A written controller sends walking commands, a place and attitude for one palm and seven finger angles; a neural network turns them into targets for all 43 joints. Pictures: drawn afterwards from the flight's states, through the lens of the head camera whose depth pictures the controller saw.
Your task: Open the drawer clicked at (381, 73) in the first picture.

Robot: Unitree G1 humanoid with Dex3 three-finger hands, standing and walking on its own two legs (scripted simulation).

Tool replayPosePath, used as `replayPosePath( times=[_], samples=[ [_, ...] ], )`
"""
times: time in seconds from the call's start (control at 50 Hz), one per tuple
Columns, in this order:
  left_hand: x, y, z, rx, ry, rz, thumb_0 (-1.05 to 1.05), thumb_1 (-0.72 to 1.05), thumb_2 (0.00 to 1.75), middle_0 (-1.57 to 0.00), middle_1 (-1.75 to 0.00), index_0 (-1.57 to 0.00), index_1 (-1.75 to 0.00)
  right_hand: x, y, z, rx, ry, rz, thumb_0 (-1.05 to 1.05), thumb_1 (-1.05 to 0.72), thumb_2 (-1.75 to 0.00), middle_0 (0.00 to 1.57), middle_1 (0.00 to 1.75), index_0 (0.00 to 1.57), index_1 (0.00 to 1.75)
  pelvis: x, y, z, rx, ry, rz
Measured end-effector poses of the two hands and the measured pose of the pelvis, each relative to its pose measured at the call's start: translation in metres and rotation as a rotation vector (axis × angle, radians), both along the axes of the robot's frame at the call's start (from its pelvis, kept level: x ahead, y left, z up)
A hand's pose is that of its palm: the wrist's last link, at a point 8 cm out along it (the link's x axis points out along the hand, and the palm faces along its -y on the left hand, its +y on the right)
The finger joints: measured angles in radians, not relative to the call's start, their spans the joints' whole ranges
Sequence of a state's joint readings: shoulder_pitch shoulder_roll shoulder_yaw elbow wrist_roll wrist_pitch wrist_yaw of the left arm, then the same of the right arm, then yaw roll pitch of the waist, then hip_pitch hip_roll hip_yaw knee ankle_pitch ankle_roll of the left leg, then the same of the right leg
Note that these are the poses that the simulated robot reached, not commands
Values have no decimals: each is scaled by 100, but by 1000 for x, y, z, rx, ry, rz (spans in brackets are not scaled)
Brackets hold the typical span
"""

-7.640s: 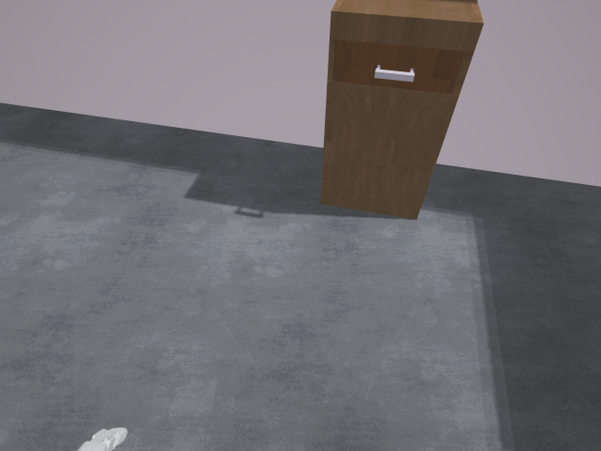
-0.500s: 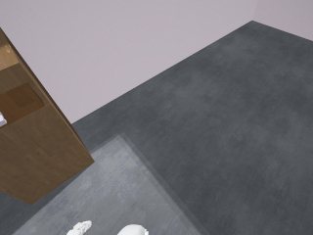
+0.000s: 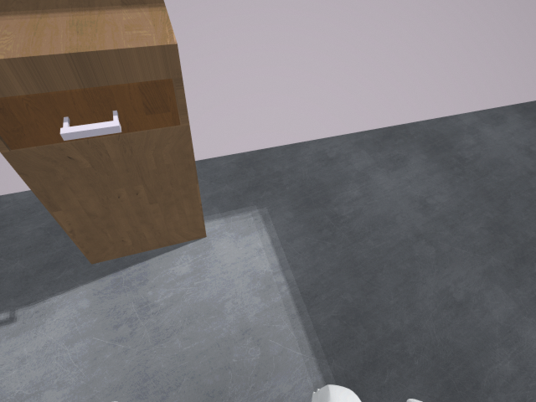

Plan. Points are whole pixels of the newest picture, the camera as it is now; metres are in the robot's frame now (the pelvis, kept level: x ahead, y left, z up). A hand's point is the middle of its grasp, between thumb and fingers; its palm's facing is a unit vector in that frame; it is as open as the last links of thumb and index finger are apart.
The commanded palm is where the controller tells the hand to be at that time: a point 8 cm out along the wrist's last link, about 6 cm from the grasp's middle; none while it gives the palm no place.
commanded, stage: turn to face it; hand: left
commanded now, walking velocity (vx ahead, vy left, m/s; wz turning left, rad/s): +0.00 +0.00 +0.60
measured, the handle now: (91, 124) +0.68 +0.47 -0.07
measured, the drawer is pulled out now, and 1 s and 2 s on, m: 0.00 0.00 0.00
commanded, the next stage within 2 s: take the last steps up to it in 0.52 s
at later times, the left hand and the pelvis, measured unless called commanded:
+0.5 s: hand out of the picture +0.04 +0.15 -0.13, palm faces +0.26 -0.91 -0.32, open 7.4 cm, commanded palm none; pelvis -0.01 -0.07 +0.00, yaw +16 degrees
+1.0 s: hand out of the picture -0.13 +0.14 -0.18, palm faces +0.46 -0.87 -0.19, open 7.4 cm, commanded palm none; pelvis +0.00 -0.01 +0.00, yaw +23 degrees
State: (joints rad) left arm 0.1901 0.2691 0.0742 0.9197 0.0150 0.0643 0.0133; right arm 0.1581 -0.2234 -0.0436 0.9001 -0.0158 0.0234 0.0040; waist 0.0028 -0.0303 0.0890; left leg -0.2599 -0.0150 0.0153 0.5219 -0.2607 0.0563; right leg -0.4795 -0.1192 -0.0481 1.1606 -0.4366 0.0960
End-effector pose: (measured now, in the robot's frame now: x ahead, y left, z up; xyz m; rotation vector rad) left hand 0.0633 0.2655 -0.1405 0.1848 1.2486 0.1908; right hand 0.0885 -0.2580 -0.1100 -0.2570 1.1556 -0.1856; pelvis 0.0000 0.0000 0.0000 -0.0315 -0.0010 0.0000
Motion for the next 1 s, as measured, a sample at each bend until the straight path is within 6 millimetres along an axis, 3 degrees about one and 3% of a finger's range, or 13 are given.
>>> replayPosePath(
  times=[0.18, 0.28, 0.34, 0.48, 0.62, 0.72, 0.86, 0.92, 1.0],
  samples=[
    [27, -9, 21, 23, -137, 45, 1, 91, 90, -20, -30, -20, -30, -8, 1, -9, 44, 50, 43, 1, -91, -89, 20, 30, 21, 30, 0, -12, 4, 12, 1, 101],
    [31, -29, 31, 51, -184, 61, 1, 91, 90, -20, -30, -20, -30, -15, -16, -25, 73, 92, 59, 1, -91, -89, 20, 30, 21, 30, -2, -32, -1, 29, 4, 153],
    [24, -45, 34, 80, -209, 80, 1, 91, 90, -20, -30, -20, -30, -15, -32, -41, 96, 109, 74, 1, -91, -89, 20, 30, 21, 30, -3, -48, -8, 47, 7, 183],
    [-35, -74, 46, 103, -139, 180, 1, 90, 90, -20, -30, -20, -30, -2, -53, -45, 117, 141, 142, 1, -91, -89, 20, 30, 20, 30, -6, -68, 2, 80, -16, 266],
    [-98, -95, 37, 71, -38, 301, 1, 90, 90, -20, -30, -20, -30, 17, -53, -39, 99, 169, 231, 1, -91, -90, 19, 30, 20, 30, -8, -75, 6, 90, -10, 328],
    [-150, -105, 24, 22, 46, 388, 1, 90, 90, -20, -30, -20, -30, 40, -31, -32, 76, 148, 317, 1, -91, -90, 19, 29, 20, 30, -13, -68, 5, 78, -5, 362],
    [-225, -105, -5, -69, 176, 514, 1, 90, 90, -20, -30, -20, -30, 80, 30, -18, 63, 8, 449, 1, -91, -90, 19, 29, 20, 30, -16, -39, -5, 31, -5, 405],
    [-236, -99, -11, -99, 235, 513, 1, 91, 90, -20, -30, -20, -30, 79, 50, -13, 70, -35, 448, 1, -91, -90, 19, 30, 20, 30, -13, -27, -6, 42, -24, 392],
    [-213, -83, -6, -115, 210, 489, 1, 91, 90, -20, -30, -20, -30, 60, 58, -12, 71, -2, 401, 0, -92, -89, 20, 30, 20, 30, -2, -12, 2, 34, -36, 403]
  ],
)
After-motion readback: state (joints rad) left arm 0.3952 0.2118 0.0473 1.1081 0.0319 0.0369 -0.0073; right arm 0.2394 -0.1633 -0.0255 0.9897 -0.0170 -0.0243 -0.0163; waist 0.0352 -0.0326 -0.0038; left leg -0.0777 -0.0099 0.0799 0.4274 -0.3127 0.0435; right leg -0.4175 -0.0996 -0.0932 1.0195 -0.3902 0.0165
